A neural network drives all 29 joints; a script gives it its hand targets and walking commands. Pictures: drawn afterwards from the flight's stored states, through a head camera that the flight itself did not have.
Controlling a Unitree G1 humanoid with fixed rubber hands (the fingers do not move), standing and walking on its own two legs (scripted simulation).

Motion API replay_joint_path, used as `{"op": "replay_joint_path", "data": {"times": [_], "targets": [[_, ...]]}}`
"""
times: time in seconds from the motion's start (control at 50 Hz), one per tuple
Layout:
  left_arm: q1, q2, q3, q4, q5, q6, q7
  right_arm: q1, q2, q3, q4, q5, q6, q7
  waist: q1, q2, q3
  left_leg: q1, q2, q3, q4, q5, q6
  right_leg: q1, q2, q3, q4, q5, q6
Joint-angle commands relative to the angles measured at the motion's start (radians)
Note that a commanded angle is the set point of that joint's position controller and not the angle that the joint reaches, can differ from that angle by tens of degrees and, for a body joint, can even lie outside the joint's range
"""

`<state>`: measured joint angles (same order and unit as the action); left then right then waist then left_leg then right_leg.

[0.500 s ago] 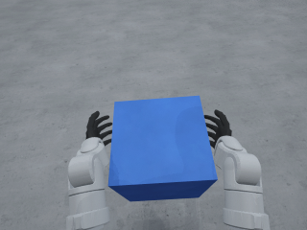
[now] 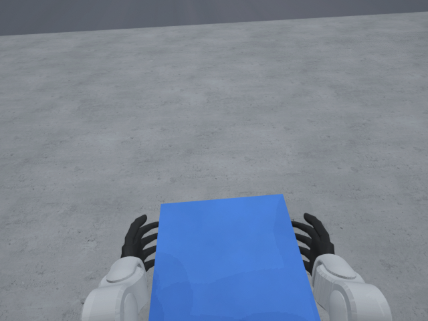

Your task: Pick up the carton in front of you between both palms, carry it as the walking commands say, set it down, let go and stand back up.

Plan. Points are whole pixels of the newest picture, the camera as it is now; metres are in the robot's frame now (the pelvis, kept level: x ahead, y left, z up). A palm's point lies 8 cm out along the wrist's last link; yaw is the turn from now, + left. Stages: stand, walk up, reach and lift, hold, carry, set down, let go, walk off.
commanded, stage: carry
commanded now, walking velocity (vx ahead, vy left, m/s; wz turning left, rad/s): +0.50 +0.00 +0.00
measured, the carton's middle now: (228, 285) +0.22 +0.00 -0.01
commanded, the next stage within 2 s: none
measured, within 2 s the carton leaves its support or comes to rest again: neither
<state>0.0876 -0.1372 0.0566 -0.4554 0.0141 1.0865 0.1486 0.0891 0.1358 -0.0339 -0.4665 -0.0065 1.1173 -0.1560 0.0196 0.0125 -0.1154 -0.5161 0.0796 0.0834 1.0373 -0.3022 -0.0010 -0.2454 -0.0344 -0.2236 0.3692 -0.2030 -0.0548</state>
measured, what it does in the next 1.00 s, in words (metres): walks ahead: left foot, then right foot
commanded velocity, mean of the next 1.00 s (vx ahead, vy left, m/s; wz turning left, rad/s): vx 0.50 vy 0.00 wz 0.00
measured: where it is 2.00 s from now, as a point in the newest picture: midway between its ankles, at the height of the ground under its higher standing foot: (226, 170)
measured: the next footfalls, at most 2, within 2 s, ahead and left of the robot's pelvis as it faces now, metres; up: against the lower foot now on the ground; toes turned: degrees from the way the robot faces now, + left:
left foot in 0.26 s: +0.36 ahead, +0.14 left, +0.00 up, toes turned +11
right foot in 0.72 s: +0.64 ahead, -0.12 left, +0.00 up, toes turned -14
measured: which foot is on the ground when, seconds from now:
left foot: up 0.00-0.24, down 0.26-0.76, up 0.78-1.00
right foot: down 0.00-0.28, up 0.30-0.70, down 0.72-1.00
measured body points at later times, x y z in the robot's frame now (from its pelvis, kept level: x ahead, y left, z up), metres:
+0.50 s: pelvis +0.32 +0.04 +0.00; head +0.31 +0.06 +0.45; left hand +0.58 +0.18 +0.07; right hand +0.54 -0.13 +0.08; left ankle +0.32 +0.13 -0.75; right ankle +0.31 -0.11 -0.68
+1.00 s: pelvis +0.64 -0.03 +0.01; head +0.64 -0.05 +0.46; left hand +0.88 +0.13 +0.08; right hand +0.88 -0.18 +0.07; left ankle +0.69 +0.12 -0.68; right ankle +0.60 -0.11 -0.75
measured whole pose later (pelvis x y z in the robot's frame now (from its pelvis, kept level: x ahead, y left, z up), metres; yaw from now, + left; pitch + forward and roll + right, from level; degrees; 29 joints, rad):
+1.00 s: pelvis +0.64 -0.03 +0.01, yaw +0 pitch +5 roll +2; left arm 0.09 -0.14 0.06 -0.52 0.00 1.08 0.14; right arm 0.08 0.13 -0.02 -0.53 -0.01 1.13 -0.16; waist 0.03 0.01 -0.11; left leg -0.60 0.11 0.10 0.89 -0.18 -0.01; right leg -0.16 -0.06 -0.24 0.29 -0.21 -0.04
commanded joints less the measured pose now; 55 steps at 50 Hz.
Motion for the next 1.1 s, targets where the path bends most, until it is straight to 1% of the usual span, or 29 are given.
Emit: {"op": "replay_joint_path", "data": {"times": [0.0, 0.06, 0.16, 0.18, 0.22, 0.24, 0.26, 0.28, 0.3, 0.32, 0.34, 0.36, 0.38, 0.4, 0.5, 0.6, 0.64, 0.68, 0.7, 0.72, 0.74, 0.76, 0.78, 0.8, 0.82, 0.86, 0.9, 0.98, 1.08], "targets": [[-0.339, -0.741, -0.594, -0.150, -0.202, -0.009, -0.075, -0.357, 0.748, 0.566, -0.137, 0.147, -0.044, 0.052, -0.013, -0.129, -0.123, -0.070, 0.038, 0.018, -0.268, 0.115, -0.020, 0.185, -0.249, 0.186, -0.234, 0.067, -0.078], [-0.289, -0.664, -0.579, -0.144, -0.188, 0.007, -0.059, -0.316, 0.678, 0.552, -0.138, 0.134, -0.027, 0.035, -0.008, -0.143, -0.047, -0.037, 0.016, 0.079, -0.427, 0.201, -0.021, 0.165, -0.225, 0.123, -0.238, 0.125, -0.063], [-0.308, -0.560, -0.546, -0.146, -0.168, 0.041, -0.021, -0.337, 0.576, 0.518, -0.143, 0.134, 0.007, 0.007, -0.001, -0.157, 0.014, -0.006, -0.001, 0.135, -0.526, 0.241, 0.004, 0.224, -0.222, 0.105, -0.179, 0.212, -0.043], [-0.324, -0.540, -0.537, -0.138, -0.165, 0.045, -0.013, -0.344, 0.555, 0.505, -0.132, 0.131, 0.010, -0.001, -0.006, -0.160, 0.001, 0.053, -0.013, 0.156, -0.538, 0.222, 0.014, 0.221, -0.217, 0.090, -0.123, 0.278, -0.034], [-0.348, -0.507, -0.525, -0.121, -0.159, 0.052, 0.004, -0.323, 0.524, 0.472, -0.090, 0.124, 0.013, -0.016, -0.039, -0.093, -0.114, 0.366, -0.066, 0.193, -0.560, 0.092, 0.047, 0.132, -0.148, -0.004, 0.196, 0.435, 0.011], [-0.359, -0.496, -0.518, -0.117, -0.156, 0.054, 0.011, -0.326, 0.508, 0.457, -0.082, 0.124, 0.012, -0.021, -0.061, 0.048, -0.186, 0.557, 0.099, -0.060, -0.627, -0.012, 0.093, -0.055, -0.100, -0.008, 0.464, 0.289, 0.051], [-0.378, -0.502, -0.525, -0.130, -0.163, 0.056, 0.013, -0.335, 0.506, 0.445, -0.068, 0.135, 0.010, -0.021, -0.053, 0.306, -0.257, 0.728, 0.318, -0.538, -0.794, -0.080, 0.210, -0.324, 0.030, 0.026, 0.762, -0.064, 0.092], [-0.393, -0.536, -0.538, -0.131, -0.176, 0.053, 0.011, -0.366, 0.556, 0.466, -0.080, 0.155, 0.005, -0.013, -0.052, 0.279, -0.229, 0.737, 0.366, -0.572, -0.815, 0.109, 0.264, -0.445, 0.018, 0.139, 0.925, -0.266, 0.061], [-0.396, -0.593, -0.548, -0.122, -0.184, 0.047, 0.003, -0.379, 0.604, 0.487, -0.109, 0.171, -0.001, 0.000, -0.050, 0.187, -0.237, 0.680, 0.345, -0.463, -0.794, 0.223, 0.230, -0.463, -0.038, 0.193, 0.979, -0.256, 0.044], [-0.406, -0.651, -0.557, -0.128, -0.191, 0.040, -0.007, -0.413, 0.654, 0.509, -0.132, 0.185, -0.011, 0.011, -0.044, 0.110, -0.238, 0.611, 0.331, -0.392, -0.784, 0.261, 0.200, -0.443, -0.073, 0.218, 0.957, -0.217, 0.033], [-0.391, -0.688, -0.552, -0.113, -0.180, 0.032, -0.016, -0.435, 0.692, 0.528, -0.139, 0.194, -0.020, 0.023, -0.037, 0.048, -0.241, 0.550, 0.307, -0.325, -0.805, 0.187, 0.167, -0.404, -0.104, 0.239, 0.878, -0.144, 0.031], [-0.378, -0.718, -0.548, -0.100, -0.165, 0.022, -0.021, -0.443, 0.712, 0.540, -0.144, 0.197, -0.029, 0.033, -0.031, 0.038, -0.222, 0.481, 0.282, -0.247, -0.839, 0.107, 0.128, -0.360, -0.119, 0.231, 0.792, -0.092, 0.032], [-0.360, -0.736, -0.545, -0.085, -0.149, 0.014, -0.024, -0.443, 0.725, 0.556, -0.146, 0.199, -0.034, 0.043, -0.029, 0.064, -0.208, 0.442, 0.257, -0.179, -0.864, 0.059, 0.106, -0.332, -0.109, 0.199, 0.712, -0.064, 0.036], [-0.346, -0.750, -0.548, -0.082, -0.140, 0.009, -0.025, -0.438, 0.727, 0.563, -0.152, 0.201, -0.037, 0.051, -0.031, 0.097, -0.190, 0.428, 0.247, -0.143, -0.890, 0.037, 0.105, -0.328, -0.098, 0.173, 0.643, -0.048, 0.041], [-0.318, -0.716, -0.556, -0.127, -0.134, 0.010, -0.015, -0.380, 0.673, 0.559, -0.167, 0.202, -0.028, 0.057, -0.030, 0.131, -0.106, 0.459, 0.201, -0.013, -0.938, 0.101, 0.109, -0.335, -0.082, 0.096, 0.307, 0.079, 0.073], [-0.336, -0.600, -0.551, -0.159, -0.154, 0.037, 0.000, -0.344, 0.574, 0.518, -0.157, 0.168, -0.003, 0.023, -0.039, 0.150, -0.032, 0.491, 0.192, 0.042, -0.910, 0.157, 0.096, -0.304, -0.063, 0.039, 0.161, 0.140, 0.064], [-0.331, -0.561, -0.536, -0.147, -0.160, 0.047, 0.003, -0.345, 0.546, 0.506, -0.151, 0.153, 0.008, 0.006, -0.038, 0.146, -0.023, 0.498, 0.182, 0.070, -0.839, 0.180, 0.079, -0.241, -0.057, 0.013, 0.113, 0.121, 0.056], [-0.302, -0.541, -0.513, -0.126, -0.161, 0.054, 0.006, -0.355, 0.533, 0.507, -0.148, 0.146, 0.018, -0.007, -0.015, 0.079, -0.086, 0.428, 0.118, 0.156, -0.587, 0.334, 0.039, 0.001, 0.001, -0.047, 0.063, 0.049, 0.041], [-0.294, -0.535, -0.504, -0.116, -0.160, 0.056, 0.007, -0.355, 0.527, 0.509, -0.145, 0.146, 0.023, -0.013, 0.005, -0.016, -0.154, 0.273, 0.081, 0.161, -0.362, 0.300, 0.008, 0.219, -0.068, 0.076, 0.052, -0.036, 0.021], [-0.289, -0.516, -0.498, -0.113, -0.160, 0.056, 0.007, -0.357, 0.527, 0.510, -0.163, 0.144, 0.028, -0.017, 0.004, -0.288, -0.231, 0.067, -0.014, 0.143, -0.050, 0.044, -0.037, 0.370, -0.317, 0.503, -0.066, -0.158, -0.063], [-0.278, -0.549, -0.485, -0.098, -0.162, 0.053, 0.004, -0.394, 0.548, 0.543, -0.201, 0.164, 0.030, -0.012, 0.008, -0.404, -0.222, -0.194, -0.080, 0.079, 0.125, -0.194, -0.032, 0.499, -0.404, 0.721, -0.152, -0.009, -0.155], [-0.293, -0.600, -0.497, -0.123, -0.178, 0.049, -0.007, -0.407, 0.585, 0.549, -0.198, 0.178, 0.025, -0.004, 0.001, -0.296, -0.230, -0.217, -0.014, -0.026, 0.231, -0.186, -0.007, 0.453, -0.389, 0.636, -0.125, 0.139, -0.144], [-0.325, -0.635, -0.511, -0.137, -0.188, 0.043, -0.018, -0.409, 0.634, 0.548, -0.177, 0.187, 0.020, 0.005, 0.000, -0.185, -0.236, -0.213, 0.025, -0.056, 0.250, -0.149, 0.005, 0.406, -0.379, 0.542, -0.097, 0.183, -0.125], [-0.339, -0.686, -0.528, -0.156, -0.193, 0.029, -0.029, -0.408, 0.698, 0.562, -0.176, 0.191, 0.006, 0.015, -0.001, -0.115, -0.247, -0.185, 0.049, -0.075, 0.200, -0.073, 0.013, 0.353, -0.354, 0.471, -0.105, 0.182, -0.101], [-0.367, -0.712, -0.548, -0.168, -0.199, 0.017, -0.039, -0.405, 0.728, 0.564, -0.162, 0.186, -0.008, 0.024, -0.004, -0.087, -0.231, -0.157, 0.074, -0.079, 0.126, -0.015, 0.009, 0.305, -0.330, 0.394, -0.138, 0.149, -0.074], [-0.373, -0.730, -0.566, -0.160, -0.208, 0.003, -0.056, -0.405, 0.743, 0.563, -0.163, 0.160, -0.027, 0.029, -0.009, -0.123, -0.208, -0.115, 0.059, -0.037, 0.014, 0.050, 0.003, 0.249, -0.298, 0.290, -0.182, 0.097, -0.050], [-0.356, -0.713, -0.574, -0.164, -0.212, -0.002, -0.064, -0.378, 0.737, 0.563, -0.158, 0.141, -0.035, 0.026, -0.011, -0.146, -0.162, -0.135, 0.053, -0.009, -0.081, 0.106, -0.007, 0.251, -0.285, 0.239, -0.223, 0.084, -0.059], [-0.321, -0.648, -0.568, -0.182, -0.209, 0.004, -0.054, -0.349, 0.680, 0.554, -0.176, 0.136, -0.027, 0.014, -0.010, -0.141, -0.083, -0.140, 0.036, 0.051, -0.337, 0.210, -0.016, 0.276, -0.239, 0.127, -0.228, 0.181, -0.061], [-0.291, -0.558, -0.531, -0.172, -0.174, 0.036, -0.017, -0.340, 0.585, 0.539, -0.177, 0.147, 0.008, -0.003, -0.003, -0.164, 0.005, -0.071, 0.003, 0.125, -0.507, 0.266, 0.003, 0.286, -0.227, 0.070, -0.205, 0.291, -0.041]]}}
